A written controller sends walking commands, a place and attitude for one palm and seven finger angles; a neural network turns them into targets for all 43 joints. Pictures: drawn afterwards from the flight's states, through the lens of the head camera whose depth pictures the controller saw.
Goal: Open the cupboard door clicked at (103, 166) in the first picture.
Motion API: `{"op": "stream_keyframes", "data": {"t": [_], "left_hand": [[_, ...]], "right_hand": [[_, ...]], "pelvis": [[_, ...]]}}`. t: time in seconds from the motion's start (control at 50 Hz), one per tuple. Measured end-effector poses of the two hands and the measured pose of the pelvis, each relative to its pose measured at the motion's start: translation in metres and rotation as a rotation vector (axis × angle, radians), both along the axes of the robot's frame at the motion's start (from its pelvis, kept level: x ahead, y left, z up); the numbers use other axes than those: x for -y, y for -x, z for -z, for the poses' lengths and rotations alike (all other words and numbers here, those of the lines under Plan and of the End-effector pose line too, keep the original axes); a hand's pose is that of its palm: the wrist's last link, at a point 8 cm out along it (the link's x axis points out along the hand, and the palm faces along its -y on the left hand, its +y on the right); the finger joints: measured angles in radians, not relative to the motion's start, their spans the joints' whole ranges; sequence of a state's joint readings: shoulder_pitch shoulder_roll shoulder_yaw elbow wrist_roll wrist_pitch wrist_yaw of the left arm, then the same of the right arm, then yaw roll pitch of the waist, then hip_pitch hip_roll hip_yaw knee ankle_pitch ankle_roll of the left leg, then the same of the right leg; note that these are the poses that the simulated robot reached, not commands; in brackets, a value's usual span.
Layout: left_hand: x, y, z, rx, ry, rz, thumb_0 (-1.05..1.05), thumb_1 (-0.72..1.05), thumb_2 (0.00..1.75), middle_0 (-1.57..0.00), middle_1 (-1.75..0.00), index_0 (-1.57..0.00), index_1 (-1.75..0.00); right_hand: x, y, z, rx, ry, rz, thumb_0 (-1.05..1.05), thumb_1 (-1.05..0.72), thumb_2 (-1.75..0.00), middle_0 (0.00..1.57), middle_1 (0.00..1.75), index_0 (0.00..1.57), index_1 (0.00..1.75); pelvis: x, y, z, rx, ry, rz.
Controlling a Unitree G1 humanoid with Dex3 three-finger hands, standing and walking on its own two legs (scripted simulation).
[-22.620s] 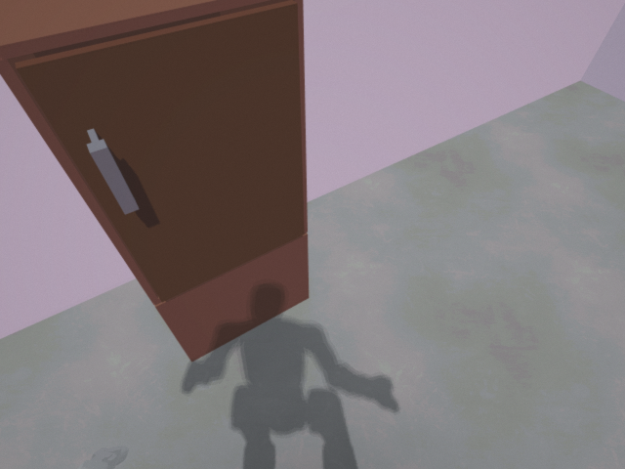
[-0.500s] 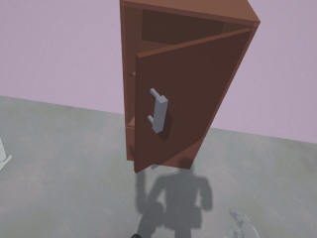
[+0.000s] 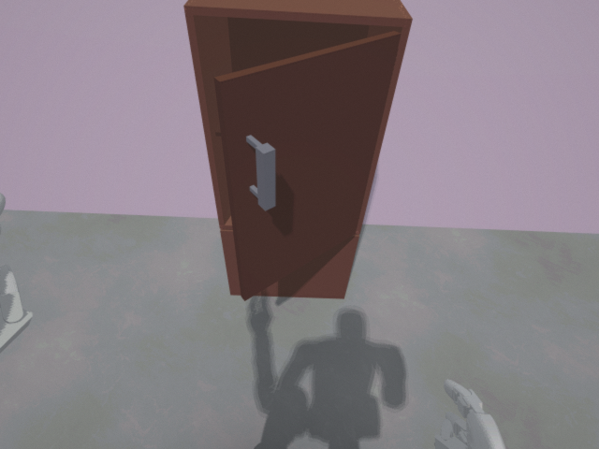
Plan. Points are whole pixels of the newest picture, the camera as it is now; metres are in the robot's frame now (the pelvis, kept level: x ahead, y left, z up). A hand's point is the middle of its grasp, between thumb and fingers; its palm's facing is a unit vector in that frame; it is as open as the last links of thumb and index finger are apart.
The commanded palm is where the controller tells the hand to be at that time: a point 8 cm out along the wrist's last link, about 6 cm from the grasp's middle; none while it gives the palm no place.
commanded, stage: stop stepping back and stand still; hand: left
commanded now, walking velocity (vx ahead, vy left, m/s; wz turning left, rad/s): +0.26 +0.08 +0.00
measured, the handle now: (259, 172) +0.56 +0.08 +0.07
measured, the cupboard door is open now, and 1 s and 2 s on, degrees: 39 39 39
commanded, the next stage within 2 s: let the arm hang, fingers relaxed in 0.46 s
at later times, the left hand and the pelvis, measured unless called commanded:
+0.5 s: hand out of the picture +0.16 +0.27 +0.17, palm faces +0.44 -0.74 -0.50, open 7.4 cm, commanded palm +0.10 +0.31 +0.18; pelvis -0.04 +0.01 +0.00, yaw +1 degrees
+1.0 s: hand out of the picture -0.04 +0.18 -0.17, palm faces +0.16 -0.97 -0.19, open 7.0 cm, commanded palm none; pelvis -0.04 +0.00 +0.00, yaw +6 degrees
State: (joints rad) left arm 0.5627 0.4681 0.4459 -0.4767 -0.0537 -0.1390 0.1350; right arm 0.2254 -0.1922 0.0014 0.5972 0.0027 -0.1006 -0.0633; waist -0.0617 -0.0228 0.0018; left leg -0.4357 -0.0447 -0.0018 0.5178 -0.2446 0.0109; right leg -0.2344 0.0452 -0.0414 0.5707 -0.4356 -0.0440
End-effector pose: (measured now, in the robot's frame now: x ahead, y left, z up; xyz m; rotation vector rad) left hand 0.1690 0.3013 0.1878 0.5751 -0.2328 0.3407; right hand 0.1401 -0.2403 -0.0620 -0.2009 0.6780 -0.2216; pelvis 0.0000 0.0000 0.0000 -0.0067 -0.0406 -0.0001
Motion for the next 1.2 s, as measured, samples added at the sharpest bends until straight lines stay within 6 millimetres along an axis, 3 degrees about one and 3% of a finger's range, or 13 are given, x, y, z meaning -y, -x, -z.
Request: {"op": "stream_keyframes", "data": {"t": [0.08,0.14,0.24,0.32,0.44,0.56,0.6,0.68,0.76,0.82,0.96,1.08,1.2], "left_hand": [[0.01,0.04,0.001,-0.008,0.021,0.007,0.01,0.89,0.9,-0.21,-0.3,-0.21,-0.3],[0.004,0.053,-0.005,0.049,0.031,-0.024,0.01,0.89,0.9,-0.22,-0.3,-0.22,-0.3],[-0.02,0.053,-0.007,0.151,0.042,-0.085,0.01,0.89,0.9,-0.22,-0.3,-0.22,-0.3],[-0.029,0.052,-0.003,0.139,0.044,-0.087,0.01,0.89,0.9,-0.21,-0.3,-0.21,-0.3],[-0.017,0.057,-0.004,0.057,0.001,-0.059,0.01,0.89,0.9,-0.21,-0.3,-0.21,-0.3],[0.0,0.051,-0.004,0.012,-0.046,-0.072,0.01,0.89,0.9,-0.21,-0.3,-0.21,-0.3],[0.0,0.042,0.019,-0.09,-0.036,-0.076,0.01,0.89,0.9,-0.21,-0.3,-0.21,-0.3],[0.001,0.041,0.129,-0.535,0.189,-0.165,0.0,0.9,0.9,-0.2,-0.3,-0.2,-0.3],[0.042,0.091,0.239,-0.984,0.413,-0.202,0.01,0.91,0.9,-0.2,-0.3,-0.2,-0.3],[0.082,0.142,0.291,-1.23,0.56,-0.191,0.01,0.91,0.9,-0.2,-0.3,-0.2,-0.3],[0.071,0.204,0.329,-1.363,0.685,-0.332,-0.03,0.99,0.9,-0.21,-0.3,-0.21,-0.3],[0.069,0.241,0.323,-1.482,0.698,-0.39,-0.01,0.95,0.9,-0.21,-0.3,-0.2,-0.3],[0.065,0.256,0.314,-1.526,0.68,-0.418,0.0,0.92,0.9,-0.2,-0.3,-0.2,-0.3]], "right_hand": [[0.006,0.029,0.008,-0.11,0.029,-0.018,0.01,-0.91,-0.9,0.2,0.3,0.2,0.3],[0.007,0.045,0.006,-0.147,0.055,-0.016,0.01,-0.91,-0.9,0.2,0.3,0.2,0.3],[0.002,0.051,0.006,-0.094,0.105,-0.022,0.01,-0.91,-0.9,0.2,0.3,0.2,0.3],[-0.015,0.052,0.008,-0.047,0.056,-0.009,0.01,-0.91,-0.9,0.2,0.3,0.2,0.3],[-0.042,0.052,0.015,-0.047,-0.051,-0.049,0.01,-0.91,-0.9,0.2,0.3,0.2,0.3],[-0.038,0.041,0.038,-0.103,-0.098,-0.097,0.01,-0.9,-0.9,0.21,0.3,0.21,0.3],[-0.03,0.037,0.046,-0.147,-0.114,-0.126,0.01,-0.9,-0.9,0.2,0.3,0.2,0.3],[-0.012,0.038,0.061,-0.254,-0.119,-0.131,0.01,-0.91,-0.9,0.2,0.3,0.2,0.3],[-0.002,0.056,0.063,-0.334,-0.108,-0.098,0.01,-0.91,-0.9,0.2,0.3,0.2,0.3],[0.001,0.078,0.061,-0.418,-0.086,-0.076,0.01,-0.91,-0.9,0.2,0.29,0.2,0.3],[-0.004,0.137,0.07,-0.646,-0.025,-0.074,0.01,-0.91,-0.9,0.2,0.29,0.2,0.3],[-0.026,0.164,0.073,-0.722,-0.071,-0.068,0.01,-0.91,-0.9,0.2,0.29,0.2,0.3],[-0.052,0.177,0.083,-0.741,-0.141,-0.069,0.01,-0.92,-0.9,0.2,0.29,0.2,0.3]], "pelvis": [[0.0,0.014,-0.004,-0.016,-0.023,0.014],[-0.002,0.019,-0.01,-0.04,-0.03,0.018],[-0.017,0.032,-0.002,-0.049,-0.003,-0.018],[-0.024,0.041,0.0,-0.018,-0.021,-0.022],[-0.018,0.037,-0.004,-0.018,-0.023,-0.023],[-0.003,0.034,0.003,-0.019,-0.009,-0.02],[-0.001,0.036,0.003,-0.037,-0.019,-0.044],[0.0,0.041,0.0,-0.04,-0.051,-0.069],[0.002,0.044,-0.003,-0.023,-0.065,-0.07],[0.005,0.045,-0.004,-0.013,-0.055,-0.07],[0.004,0.043,0.001,-0.011,0.016,-0.115],[-0.005,0.041,-0.008,-0.012,0.004,-0.1],[-0.015,0.041,-0.011,-0.007,-0.006,-0.088]]}}
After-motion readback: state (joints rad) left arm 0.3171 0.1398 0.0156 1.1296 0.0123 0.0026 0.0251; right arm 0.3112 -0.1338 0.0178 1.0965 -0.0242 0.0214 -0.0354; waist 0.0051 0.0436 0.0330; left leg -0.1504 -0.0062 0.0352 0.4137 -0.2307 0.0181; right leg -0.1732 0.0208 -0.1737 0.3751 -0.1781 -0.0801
